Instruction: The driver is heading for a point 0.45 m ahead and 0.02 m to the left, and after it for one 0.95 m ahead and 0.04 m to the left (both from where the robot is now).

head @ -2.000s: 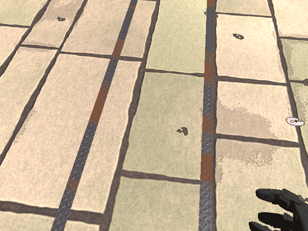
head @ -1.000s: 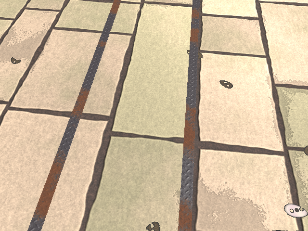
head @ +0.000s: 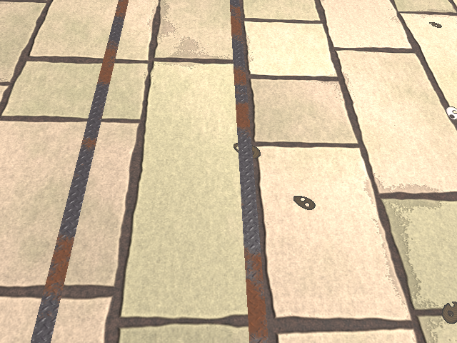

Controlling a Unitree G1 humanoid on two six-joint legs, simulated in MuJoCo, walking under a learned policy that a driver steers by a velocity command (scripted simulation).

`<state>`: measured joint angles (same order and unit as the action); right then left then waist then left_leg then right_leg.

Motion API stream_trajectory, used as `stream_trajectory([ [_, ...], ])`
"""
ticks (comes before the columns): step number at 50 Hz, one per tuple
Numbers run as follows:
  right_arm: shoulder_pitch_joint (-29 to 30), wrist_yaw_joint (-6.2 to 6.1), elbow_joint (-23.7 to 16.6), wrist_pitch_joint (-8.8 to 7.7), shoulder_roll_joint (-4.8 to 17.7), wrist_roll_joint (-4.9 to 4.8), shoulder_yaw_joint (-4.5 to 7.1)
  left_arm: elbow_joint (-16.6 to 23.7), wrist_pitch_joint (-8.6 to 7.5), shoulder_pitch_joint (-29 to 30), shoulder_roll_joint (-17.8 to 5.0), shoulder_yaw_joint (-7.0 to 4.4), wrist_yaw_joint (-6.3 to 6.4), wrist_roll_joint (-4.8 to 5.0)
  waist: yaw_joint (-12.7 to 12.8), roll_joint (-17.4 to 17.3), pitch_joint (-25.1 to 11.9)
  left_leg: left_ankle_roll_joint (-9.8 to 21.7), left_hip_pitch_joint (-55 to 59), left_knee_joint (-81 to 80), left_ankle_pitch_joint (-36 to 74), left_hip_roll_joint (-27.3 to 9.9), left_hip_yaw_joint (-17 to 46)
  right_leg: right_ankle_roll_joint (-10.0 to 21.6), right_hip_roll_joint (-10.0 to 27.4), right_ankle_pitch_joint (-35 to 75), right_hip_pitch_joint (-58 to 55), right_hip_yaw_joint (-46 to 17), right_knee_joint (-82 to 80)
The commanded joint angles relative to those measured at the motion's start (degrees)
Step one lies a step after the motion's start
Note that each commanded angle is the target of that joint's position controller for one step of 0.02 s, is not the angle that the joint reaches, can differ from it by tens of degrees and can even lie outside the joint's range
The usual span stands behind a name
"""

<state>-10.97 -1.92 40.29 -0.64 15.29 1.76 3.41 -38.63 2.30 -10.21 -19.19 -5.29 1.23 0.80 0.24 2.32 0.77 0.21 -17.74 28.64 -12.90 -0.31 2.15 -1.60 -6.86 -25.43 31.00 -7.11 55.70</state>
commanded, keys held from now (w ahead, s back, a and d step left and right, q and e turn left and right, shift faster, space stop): no key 0.16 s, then w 0.18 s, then w+q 0.56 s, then w+e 0.10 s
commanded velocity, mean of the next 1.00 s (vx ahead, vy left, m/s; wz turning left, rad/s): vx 0.31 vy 0.00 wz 0.12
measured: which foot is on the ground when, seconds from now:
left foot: down 0.00-0.28, up 0.30-0.70, down 0.72-1.00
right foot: up 0.00-0.26, down 0.28-0.74, up 0.76-1.00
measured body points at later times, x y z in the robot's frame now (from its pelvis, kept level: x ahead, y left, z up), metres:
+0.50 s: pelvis +0.06 -0.03 +0.01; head +0.07 -0.04 +0.46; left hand +0.13 +0.25 -0.10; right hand +0.18 -0.31 -0.10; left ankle +0.15 +0.12 -0.68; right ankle -0.02 -0.14 -0.74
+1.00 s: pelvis +0.30 +0.06 +0.01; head +0.32 +0.08 +0.46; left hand +0.42 +0.35 -0.09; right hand +0.44 -0.20 -0.09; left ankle +0.28 +0.12 -0.74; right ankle +0.46 -0.11 -0.66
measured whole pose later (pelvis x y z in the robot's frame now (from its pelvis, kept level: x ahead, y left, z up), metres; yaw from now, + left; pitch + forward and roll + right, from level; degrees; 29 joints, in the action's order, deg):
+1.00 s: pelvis +0.30 +0.06 +0.01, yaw +11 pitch +2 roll +0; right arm -18.2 0.7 40.9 -3.6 15.4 0.0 2.3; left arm -39.8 -5.1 -9.3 -17.8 -3.1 0.1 -0.6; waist -2.1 2.4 1.3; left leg 5.3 -9.6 18.5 -10.1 5.9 3.4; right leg -2.4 6.7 -4.2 39.7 -3.4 51.9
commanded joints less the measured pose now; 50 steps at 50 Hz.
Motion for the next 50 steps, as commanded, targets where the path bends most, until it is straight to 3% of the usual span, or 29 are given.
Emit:
stream_trajectory([
  [1,3.98,-0.48,-4.97,-0.66,7.05,-1.06,1.54,1.76,0.59,-4.09,-4.53,-1.74,0.42,-0.11,1.21,-8.78,-3.48,10.29,7.93,-8.42,22.61,-14.11,10.67,-3.09,3.05,0.51,6.11,0.27,14.81],
  [4,1.07,-0.56,-3.9,0.14,7.59,-0.82,1.78,3.88,0.44,-0.02,-1.95,-0.49,0.28,0.31,-0.98,-11.02,-4.01,11.6,11.56,-8.09,24.92,-12.81,7.3,-4.38,3.66,2.22,5.09,2.62,6.55],
  [8,0.94,-0.19,-3.2,0.81,9.6,-1.45,2.41,5.14,0.17,2.35,-0.44,0.78,-0.57,-0.15,-2.23,-14.1,-6.01,12.31,10.74,-7.1,25.27,-13.88,6.17,-3.68,6.03,0.48,-6.11,6.22,-9.7],
  [10,-0.61,0.4,-2.3,0.85,9.71,-2.17,2.32,4.56,0.19,1.52,-0.88,0.84,-1.01,0.04,-2.62,-13.96,-6.29,11.95,8.74,-8.56,9.83,-13.67,6.95,-2.18,5.59,3.1,-11.7,8.48,-18.53],
  [12,-0.9,1.05,-1.4,0.68,9.21,-3.01,1.81,2.45,-0.15,-2.1,-0.73,0.83,-1.46,-0.11,-0.44,-12.52,-3.77,9.85,1.64,-8.85,-5.86,-12.04,6.8,1.02,3.89,10.58,-21.76,10.89,-31.5],
  [13,-1.67,1.37,-0.73,0.2,7.87,-2.65,1.19,1.84,-0.44,-4.04,-1.81,0.63,-1.29,-0.07,0.55,-11.02,-3.58,7.26,-2.92,-7.19,-9.78,-10.52,5.83,2.77,5.07,10.3,-28.12,8.59,-33.2],
  [14,-0.27,1.93,-1.35,-0.53,4.33,-1.41,0.01,1.12,-0.78,-8.57,-4.19,0.21,-0.81,-0.21,1.94,-3.86,-5.22,3.33,-10.04,2.97,-13.6,-6.82,1.68,5.55,13.26,9.29,-35.61,-2.17,-34.69],
  [15,1.12,2.21,-4.13,-1.92,2.03,-0.91,-0.65,0.41,-0.81,-11.1,-11.16,-1.47,-0.81,-0.6,1.85,11.45,-4.52,-0.88,-21.62,14.58,-18.17,0.74,-7.63,13.26,24.04,0.57,-36.51,-17.68,-38.52],
  [16,8.01,1.72,-5.76,-2.71,7.42,-2.43,0.77,0.04,-2.1,-13.31,-10.91,-1.73,-1.13,-1.36,6.96,10.11,0.53,-1.37,-26.96,24.12,-21.83,-1.11,-2.38,19.45,27.99,-8.58,-31.18,-27.43,-45.05],
  [17,8.09,1.66,-5.82,-2.98,9.85,-3.75,1.99,-0.37,-3.37,-11.87,-8.14,-0.76,-0.98,-1.69,5.2,8.5,4.31,-0.66,-30.84,29.63,-18.57,-3.15,-0.29,19.16,27.49,-12.67,-30.3,-26.47,-46.38],
  [19,4.49,1.92,-3.46,-3.07,8.81,-3.18,2.15,-0.35,-5.01,-8.13,-4.72,0.28,-0.56,-0.66,2.77,8.51,5.23,0.17,-33.19,31.09,-9.71,-5.06,0.77,15.37,23.81,-8.56,-31.35,-18.33,-47.3],
  [21,3.71,2.54,-2.29,-3.47,6.73,-2.79,1.79,-0.58,-5.73,-7.34,-3.24,0.67,-0.24,-1.04,2.1,5.74,4.36,-0.12,-31.03,29.69,-1.17,-5.54,0.43,13.13,21.25,3.42,-30.72,-10.42,-48.39],
  [23,3.5,3.24,-1.8,-3.57,4.81,-2.95,1.1,-0.86,-6.14,-7.38,-3.09,0.47,-0.24,-1.25,2.15,4.23,2.73,-0.91,-27.72,25.3,4.54,-5.2,-0.58,12.2,19.63,11.84,-29.86,-3.33,-48.64],
  [26,6.53,3.91,-3.02,-3.16,3.5,-3.1,0.23,-1.76,-6.59,-8.3,-4.79,-0.18,-0.5,-1.04,3.43,3.82,2.9,-1.52,-22.29,16.2,9.19,-4.43,-1.27,11.81,19.67,16.99,-27.23,2.83,-48.93],
  [32,9.98,5.19,-6.21,-2.59,4.98,-3.11,-0.05,-4.38,-6.45,-10.11,-7.4,-1.44,-0.89,0.51,3.83,2.54,5.89,2.6,-19.5,7.76,6.67,-3.67,-2.86,10.49,23.71,19.76,-30.84,7.31,-47.43],
  [34,6.79,5.33,-6.38,-2.58,6.55,-2.92,0.73,-4.45,-5.83,-9.12,-8.86,-1.83,-0.71,0.52,1.22,2.97,3.11,4.9,-12.41,6.42,3.21,-0.63,-6.2,8.96,23.19,37.58,-32.1,10.17,-40.38],
  [35,0.38,5.15,-4.9,-2.5,8.27,-2.93,1.93,-4.33,-5.36,-8.52,-8.86,-1.71,-0.46,0.37,-2.53,2.12,-1.32,6.23,-2.79,4.93,3.89,2.11,-8.19,7.24,21.12,49.25,-30.76,13.55,-30.49],
  [36,-8.91,4.56,-2.41,-2.26,11.61,-3.3,3.81,-3.91,-5.2,-9.95,-7.15,-0.96,-0.01,-0.27,-6.3,0.3,-7.38,8.04,11.84,5.06,3.88,4.23,-7.36,5.09,18.31,52.39,-24.51,16.19,-17.04],
  [37,-15.91,3.58,-2.02,-1.99,18.84,-3.32,5.75,-0.52,-5.96,-12.33,-3.16,0.7,0.01,-1.43,-7.18,-11.79,-14.48,16.33,32.88,1.84,-5.29,-9.93,18.72,0.52,12.09,32.23,-2.19,17.29,6.66],
  [38,-16.22,3.72,-2.72,-2.37,18.29,-3.8,4.86,0.1,-7.86,-11.25,-0.67,1.94,-0.4,-1.6,-5.9,-17.2,-22.05,22.31,39.09,-11.73,-16.05,-18.59,45.93,-0.72,3.45,-5.81,8.82,5.84,19.61],
  [39,-14.47,3.78,-3.04,-2.89,14.33,-3.16,3.43,0.97,-9.3,-6.83,-5.48,0.74,-1.31,0.78,-7.42,-12.38,-16.61,19.24,35.93,-14.15,-18.27,-18.31,41.69,0.7,7.17,-3.17,14.92,0.44,23.23],
  [40,-12.1,3.69,-3.25,-3.16,12.6,-2.67,2.92,1.87,-10.11,-3.73,-5.76,0.93,-1.63,1.65,-6.36,-9.18,-10.44,17.34,28.87,-13.49,-15.27,-16.47,34.3,2.27,9.77,0.85,15.92,1.68,21.35],
  [41,-8.39,3.63,-3.77,-3.16,11.46,-2.41,2.49,2.04,-10.47,-2.6,-5.3,1.02,-1.33,0.41,-4.06,-4.22,-5.94,15.98,20.33,-13.63,-9.43,-14.18,28.24,2.71,12.01,4.87,13.88,2.22,16.17],
  [42,-5.27,3.5,-4.66,-3.23,9.7,-1.84,1.87,1.64,-10.11,-2.98,-5.48,0.56,-0.97,-0.73,-1.81,-4.65,-4.09,14.94,13.97,-14.52,-4.08,-11.74,23.42,2.74,13.76,7.87,9.78,1.94,11.64],
  [43,-3.12,3.36,-5.71,-3.15,9.32,-1.41,1.68,1.52,-9.45,-4.07,-5.22,0.45,-1.03,-1.04,-0.2,-6.3,-3.08,14.99,9.6,-16.0,-1.79,-10.11,21.57,2.38,14.1,9.77,6.87,1.92,10.12],
  [45,-2.08,2.92,-5.87,-3.47,9.33,-1.75,1.76,1.0,-8.28,-5.3,-4.22,0.54,-1.02,-1.65,0.98,-6.69,-2.39,16.07,5.02,-17.66,3.7,-8.89,18.35,0.67,13.66,12.03,4.99,3.0,7.25],
  [47,-2.75,2.41,-4.63,-3.95,8.98,-1.74,1.47,0.67,-7.49,-4.17,-3.06,0.96,-0.98,-1.6,0.84,-6.15,-1.17,15.7,4.06,-18.94,8.51,-8.37,13.46,-1.01,13.84,18.03,6.4,4.07,1.54],
  [50,-4.85,2.02,-2.65,-4.22,8.98,-1.85,1.18,1.41,-7.69,1.55,-1.45,1.73,-1.3,-1.2,-1.85,-6.51,0.37,13.08,4.8,-19.03,11.99,-6.72,7.74,-1.42,13.53,29.87,5.94,5.04,-10.39],
])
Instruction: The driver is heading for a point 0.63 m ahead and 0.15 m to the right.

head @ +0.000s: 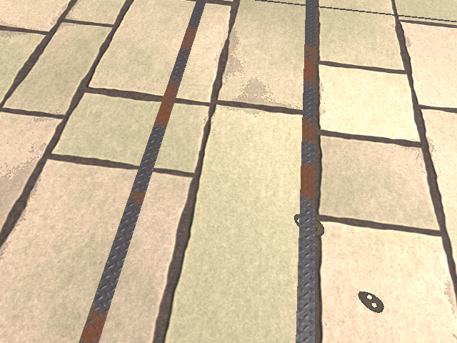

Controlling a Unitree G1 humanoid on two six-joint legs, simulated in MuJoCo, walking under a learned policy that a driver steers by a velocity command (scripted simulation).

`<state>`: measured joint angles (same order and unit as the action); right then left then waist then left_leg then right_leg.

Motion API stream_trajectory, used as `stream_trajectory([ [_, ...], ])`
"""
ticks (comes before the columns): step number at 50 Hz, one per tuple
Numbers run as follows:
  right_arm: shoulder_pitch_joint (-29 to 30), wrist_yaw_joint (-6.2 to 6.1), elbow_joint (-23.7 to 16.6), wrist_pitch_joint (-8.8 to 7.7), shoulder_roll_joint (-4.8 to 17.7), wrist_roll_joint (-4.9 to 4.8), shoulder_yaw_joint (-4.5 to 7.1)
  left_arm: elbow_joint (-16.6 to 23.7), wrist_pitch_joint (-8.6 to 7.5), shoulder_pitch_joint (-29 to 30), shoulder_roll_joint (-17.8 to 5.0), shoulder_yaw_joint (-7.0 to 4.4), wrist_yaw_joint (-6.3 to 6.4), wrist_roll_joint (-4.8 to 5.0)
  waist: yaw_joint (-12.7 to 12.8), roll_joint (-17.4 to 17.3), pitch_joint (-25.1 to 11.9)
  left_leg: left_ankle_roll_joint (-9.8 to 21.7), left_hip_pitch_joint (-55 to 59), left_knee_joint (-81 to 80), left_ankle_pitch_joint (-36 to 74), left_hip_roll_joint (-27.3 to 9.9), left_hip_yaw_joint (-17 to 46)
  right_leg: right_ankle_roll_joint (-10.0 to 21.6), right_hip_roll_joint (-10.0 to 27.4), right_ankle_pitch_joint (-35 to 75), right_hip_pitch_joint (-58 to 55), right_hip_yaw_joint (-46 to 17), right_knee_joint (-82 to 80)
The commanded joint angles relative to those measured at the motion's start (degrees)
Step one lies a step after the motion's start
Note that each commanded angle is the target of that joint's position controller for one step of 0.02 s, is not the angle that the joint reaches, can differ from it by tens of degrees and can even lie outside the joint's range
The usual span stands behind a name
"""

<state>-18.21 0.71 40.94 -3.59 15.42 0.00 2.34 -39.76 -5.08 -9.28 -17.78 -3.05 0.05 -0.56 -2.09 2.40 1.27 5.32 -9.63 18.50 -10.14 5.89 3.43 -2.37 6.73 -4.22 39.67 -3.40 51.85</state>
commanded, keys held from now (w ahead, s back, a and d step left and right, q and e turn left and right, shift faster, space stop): w+e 0.66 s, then no key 0.34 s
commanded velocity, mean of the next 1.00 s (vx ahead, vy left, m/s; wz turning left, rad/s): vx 0.42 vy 0.00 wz -0.33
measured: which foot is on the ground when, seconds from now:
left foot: down 0.00-0.28, up 0.30-0.72, down 0.74-1.00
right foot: up 0.00-0.24, down 0.26-0.74, up 0.76-1.00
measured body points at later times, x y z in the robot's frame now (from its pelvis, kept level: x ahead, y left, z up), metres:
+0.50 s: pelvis +0.31 -0.08 +0.00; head +0.34 -0.09 +0.45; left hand +0.45 +0.18 -0.11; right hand +0.42 -0.37 -0.10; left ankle +0.39 +0.08 -0.68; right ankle +0.31 -0.15 -0.75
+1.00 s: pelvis +0.54 -0.07 -0.01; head +0.58 -0.08 +0.44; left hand +0.78 +0.12 -0.12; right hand +0.56 -0.35 -0.12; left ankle +0.63 +0.01 -0.75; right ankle +0.51 -0.22 -0.71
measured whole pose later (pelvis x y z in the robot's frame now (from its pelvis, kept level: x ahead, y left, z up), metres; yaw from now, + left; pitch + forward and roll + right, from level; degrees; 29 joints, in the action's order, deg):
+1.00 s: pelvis +0.54 -0.07 -0.01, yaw -23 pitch +1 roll +0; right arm -10.8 1.3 43.9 -3.3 13.7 1.0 1.3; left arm -39.3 1.0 -11.1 -16.6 -2.4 1.7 0.0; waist -1.4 1.8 3.3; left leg 2.3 -16.9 24.2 -8.3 1.9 -0.5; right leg -4.1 1.4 -20.2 25.6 -4.6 45.3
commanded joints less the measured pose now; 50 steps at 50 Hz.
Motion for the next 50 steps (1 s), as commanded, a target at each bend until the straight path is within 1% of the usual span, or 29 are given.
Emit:
stream_trajectory([
  [1,1.67,-0.67,-2.69,-1.33,9.18,-0.19,2.23,2.78,-0.53,2.48,-2.32,-0.23,-0.4,0.43,-0.47,-6.65,0.2,7.28,-2.98,-8.97,8.73,-12.77,5.19,-0.36,-0.57,11.98,-3.74,1.88,-10.17],
  [5,-1.85,-0.57,0.1,-1.37,10.48,-0.32,2.44,4.52,-1.05,8.51,-2.19,0.16,-1.8,1.61,-3.4,-5.28,2.66,6.78,3.73,-9.37,7.33,-16.14,4.36,1.75,-1.75,15.24,-2.17,2.46,-17.77],
  [9,-3.22,-0.83,2.15,-0.15,10.98,-0.33,2.86,6.46,-1.23,10.6,-2.35,0.25,-3.6,1.74,-3.41,-4.84,3.39,5.71,14.47,-5.22,17.35,-19.63,2.67,5.08,-3.5,6.07,2.12,2.55,-21.0],
  [11,-1.82,-1.28,1.91,0.45,11.93,-0.27,3.16,6.24,-1.08,7.05,-3.63,-0.34,-3.93,1.55,-0.92,-6.25,0.22,4.14,16.49,0.48,35.57,-19.23,0.32,7.09,-6.44,0.46,-4.12,4.82,-21.25],
  [12,-1.13,-1.57,1.59,0.85,12.49,-0.12,3.28,5.29,-0.87,2.46,-5.26,-1.24,-3.7,1.34,1.59,-7.17,-3.53,3.26,16.84,6.84,47.53,-18.25,-1.08,8.34,-8.82,-1.51,-10.9,6.8,-20.79],
  [13,0.07,-1.94,0.98,1.32,12.2,-0.06,3.0,3.54,-0.69,-5.47,-7.65,-2.58,-3.26,1.22,6.15,-6.27,-8.46,1.44,13.65,17.95,52.94,-15.88,-3.93,10.18,-10.56,1.08,-22.56,7.55,-22.68],
  [14,-0.78,-2.47,-0.5,1.07,10.26,1.09,2.01,2.48,-0.26,-14.47,-11.62,-3.69,-2.59,1.11,9.29,-1.14,-15.67,-0.75,0.91,34.84,37.63,-13.77,-5.6,13.99,-1.69,4.65,-40.63,-5.26,-21.34],
  [15,-9.0,-1.28,-1.65,-0.44,3.56,1.81,-0.13,1.93,-0.44,-16.43,-15.73,-4.56,-2.75,1.85,4.28,13.54,-22.27,-5.5,-24.59,56.05,-13.52,-1.23,-3.59,25.56,11.8,-6.14,-62.08,-36.08,-25.5],
  [16,-3.84,-0.43,-1.38,-2.12,8.11,0.34,0.43,1.68,-0.07,-18.6,-9.42,-3.27,-2.39,2.36,8.5,7.87,-23.61,-5.15,-32.21,60.89,-19.96,-2.22,4.1,24.14,11.5,-15.2,-64.84,-42.74,-32.31],
  [17,2.86,0.2,-3.94,-3.35,10.33,-1.64,1.0,2.48,0.22,-14.92,-8.15,-2.76,-1.87,1.75,9.03,4.85,-14.64,-4.34,-36.17,60.19,-15.29,-5.41,4.37,21.32,10.02,-14.09,-58.35,-34.65,-33.73],
  [18,6.41,0.12,-5.0,-4.12,9.61,-1.17,0.62,3.38,0.49,-11.48,-7.95,-2.63,-1.63,1.25,7.65,-1.7,-9.72,-3.9,-35.06,56.18,-11.65,-7.6,3.41,19.83,7.91,-8.92,-49.98,-29.23,-34.58],
  [19,7.71,-0.08,-5.47,-4.38,9.44,0.1,0.85,4.03,0.66,-8.81,-7.29,-2.35,-1.53,1.03,5.55,-4.02,-5.6,-4.42,-33.13,51.38,-9.68,-8.92,2.8,19.6,6.18,-1.95,-42.53,-25.37,-35.65],
  [20,6.82,-0.17,-5.67,-4.07,9.44,0.7,1.12,4.71,0.64,-7.32,-6.48,-1.98,-1.32,0.5,3.53,-2.69,-4.74,-4.92,-29.44,48.76,-8.44,-10.02,2.92,19.55,4.41,3.02,-37.8,-22.54,-36.95],
  [23,4.31,-0.52,-5.1,-2.62,7.69,1.19,0.79,4.61,0.74,-5.89,-6.57,-2.01,-0.71,1.13,1.12,-0.23,-2.89,-7.77,-26.71,41.14,-7.82,-10.67,1.02,20.09,2.23,9.76,-30.13,-17.48,-38.95],
  [28,14.84,-0.48,-7.26,-2.54,4.6,1.02,-0.46,2.61,1.69,-8.82,-8.91,-2.83,0.69,1.82,4.77,1.25,-1.09,-10.06,-19.57,19.56,11.74,-7.11,-1.06,15.73,-3.22,6.77,-22.03,-10.89,-38.23],
  [30,17.91,-0.13,-7.92,-2.91,5.11,0.27,-0.22,1.54,2.16,-11.18,-9.13,-2.95,0.86,2.08,6.15,1.79,-1.56,-9.92,-16.8,15.0,15.71,-5.47,-0.63,14.65,-2.72,3.36,-22.92,-12.92,-37.0],
  [33,18.87,0.22,-8.3,-3.42,7.28,-0.31,0.87,0.86,2.73,-12.25,-8.4,-2.91,1.05,2.42,5.64,2.98,-1.9,-8.35,-15.72,10.18,12.47,-5.34,1.96,13.25,-0.61,-0.93,-28.84,-18.47,-32.48],
  [35,15.38,0.24,-7.28,-3.87,8.52,0.33,1.76,0.75,3.36,-11.14,-7.82,-2.93,1.3,1.84,3.61,4.55,-2.32,-5.99,-12.73,7.75,10.32,-5.2,0.86,11.34,-0.43,6.64,-32.24,-19.22,-26.52],
  [36,11.67,0.02,-6.39,-4.22,9.1,1.15,2.27,1.07,3.51,-10.5,-6.33,-2.49,1.32,1.68,1.57,4.13,-4.62,-4.23,-6.74,4.94,14.19,-5.73,-0.21,9.32,-3.05,12.46,-32.42,-17.38,-20.81],
  [37,5.79,-0.23,-6.15,-4.61,11.32,2.42,2.78,2.35,3.36,-10.23,-3.64,-1.49,1.28,0.86,-0.89,1.17,-11.89,-0.81,5.89,8.05,25.42,-12.81,4.77,6.87,-5.94,8.24,-28.2,-14.59,-9.34],
  [38,1.23,-0.37,-5.58,-3.81,14.43,3.1,3.48,1.69,3.04,-19.52,-0.1,-0.3,1.21,0.43,1.37,-13.75,-20.1,8.86,25.43,11.55,41.05,-26.78,21.86,2.43,-13.61,-23.78,-12.57,-8.87,9.39],
  [39,-1.84,0.29,-3.71,-2.69,13.46,0.77,3.76,1.19,2.79,-23.42,-3.67,-0.46,1.1,1.41,1.19,-20.42,-24.41,13.58,28.98,7.87,29.82,-32.25,36.92,0.84,-13.22,-35.42,-3.74,-7.93,20.92],
  [40,0.57,0.29,-4.93,-2.18,9.69,0.17,2.8,0.57,3.32,-18.82,-7.44,-1.57,1.31,2.03,-0.42,-11.81,-17.91,11.22,22.65,5.63,23.02,-29.09,31.92,-0.16,-10.67,-31.33,-1.41,-9.28,25.08],
  [41,4.17,0.23,-5.41,-1.67,7.38,0.58,1.89,1.77,4.02,-12.73,-8.26,-1.83,1.6,1.78,-0.59,-7.0,-12.56,8.87,15.8,5.08,23.55,-26.09,23.88,-0.68,-9.09,-27.56,-1.37,-7.05,24.39],
  [42,7.02,0.44,-5.23,-1.47,5.53,0.94,0.96,2.57,4.7,-9.37,-7.52,-1.78,1.8,1.15,0.23,-5.2,-8.19,8.19,8.83,4.17,28.52,-23.43,18.35,-1.12,-7.56,-25.95,-2.63,-6.15,21.21],
  [44,10.24,0.74,-3.89,-1.42,4.37,1.52,0.39,2.7,5.65,-9.79,-4.13,-1.16,1.7,0.81,3.48,-8.02,-5.54,6.56,-0.65,1.87,32.7,-18.87,10.77,-1.26,-4.85,-23.49,-10.48,-4.22,10.84],
  [46,11.83,0.71,-2.74,-1.24,5.48,1.6,0.73,2.1,5.81,-10.6,-1.54,-0.34,1.8,0.58,4.4,-10.26,-6.46,7.28,-3.82,0.94,39.0,-17.09,6.26,-2.13,-5.31,-21.15,-16.59,-1.07,0.98],
  [48,11.81,0.34,-1.64,-0.76,7.03,1.07,1.18,1.85,5.79,-9.64,-0.96,0.07,1.77,0.31,3.98,-10.49,-9.2,7.81,-3.61,1.05,40.36,-17.42,4.84,-2.14,-5.16,-15.29,-21.88,-0.16,-6.91],
  [50,11.1,0.15,-0.66,-0.15,7.73,0.49,1.26,1.75,6.17,-8.4,-1.91,-0.15,1.65,0.48,3.29,-10.0,-10.24,7.78,-3.12,0.94,33.83,-17.99,4.85,-1.7,-5.37,-10.24,-25.31,0.3,-12.19],
])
